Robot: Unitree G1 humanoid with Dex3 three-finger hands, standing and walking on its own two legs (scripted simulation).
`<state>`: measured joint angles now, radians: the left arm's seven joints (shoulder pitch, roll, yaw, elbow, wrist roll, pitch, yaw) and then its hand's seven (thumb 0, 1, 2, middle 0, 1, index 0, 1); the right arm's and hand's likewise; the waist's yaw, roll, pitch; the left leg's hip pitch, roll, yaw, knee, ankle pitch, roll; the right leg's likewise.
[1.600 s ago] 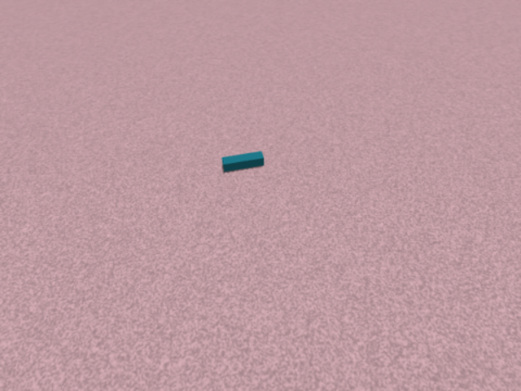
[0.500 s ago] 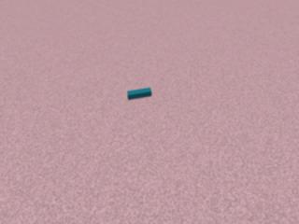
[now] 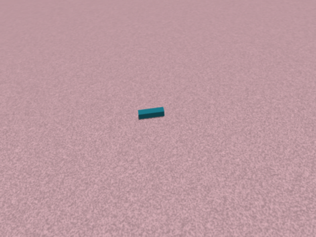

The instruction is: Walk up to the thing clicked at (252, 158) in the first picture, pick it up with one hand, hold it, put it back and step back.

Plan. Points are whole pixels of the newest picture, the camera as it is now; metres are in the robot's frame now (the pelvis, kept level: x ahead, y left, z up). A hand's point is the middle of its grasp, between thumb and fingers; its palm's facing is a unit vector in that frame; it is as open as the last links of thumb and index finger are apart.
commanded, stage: walk up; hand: left
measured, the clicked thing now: (151, 113) +1.30 +0.13 -0.74
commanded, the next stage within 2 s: none
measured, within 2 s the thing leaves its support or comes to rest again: neither
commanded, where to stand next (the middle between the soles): +0.95 -0.14 m, yaw +8 degrees
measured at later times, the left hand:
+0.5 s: hand (89, 201) +0.29 +0.26 -0.14, palm faces +0.02 -0.94 -0.34, open 7.4 cm
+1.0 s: hand (125, 158) +0.44 +0.16 -0.14, palm faces +0.08 -0.93 -0.35, open 7.4 cm
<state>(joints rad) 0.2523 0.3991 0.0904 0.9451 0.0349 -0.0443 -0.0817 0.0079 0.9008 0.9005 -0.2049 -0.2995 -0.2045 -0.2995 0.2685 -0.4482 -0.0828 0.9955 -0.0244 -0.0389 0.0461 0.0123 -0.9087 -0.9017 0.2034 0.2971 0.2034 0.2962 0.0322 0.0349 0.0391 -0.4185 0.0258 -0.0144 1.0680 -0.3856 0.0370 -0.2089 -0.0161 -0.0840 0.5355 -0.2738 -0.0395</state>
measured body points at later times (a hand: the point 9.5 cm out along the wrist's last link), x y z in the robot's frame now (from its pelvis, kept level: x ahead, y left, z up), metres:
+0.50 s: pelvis +0.23 -0.03 +0.00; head +0.25 -0.01 +0.45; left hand +0.29 +0.31 -0.12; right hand +0.32 -0.34 -0.09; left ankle +0.22 +0.12 -0.73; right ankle +0.28 -0.18 -0.68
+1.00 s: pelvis +0.45 -0.12 +0.00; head +0.48 -0.11 +0.45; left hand +0.43 +0.21 -0.11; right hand +0.56 -0.43 -0.11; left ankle +0.55 +0.03 -0.70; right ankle +0.43 -0.21 -0.73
